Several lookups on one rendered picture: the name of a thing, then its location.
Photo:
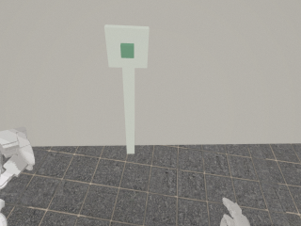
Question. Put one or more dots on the panel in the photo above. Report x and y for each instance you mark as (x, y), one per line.
(138, 35)

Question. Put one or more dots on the robot right hand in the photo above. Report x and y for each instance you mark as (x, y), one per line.
(236, 212)

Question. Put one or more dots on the robot left hand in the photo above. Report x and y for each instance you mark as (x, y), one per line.
(14, 144)

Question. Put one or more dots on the button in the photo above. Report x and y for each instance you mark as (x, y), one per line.
(127, 50)

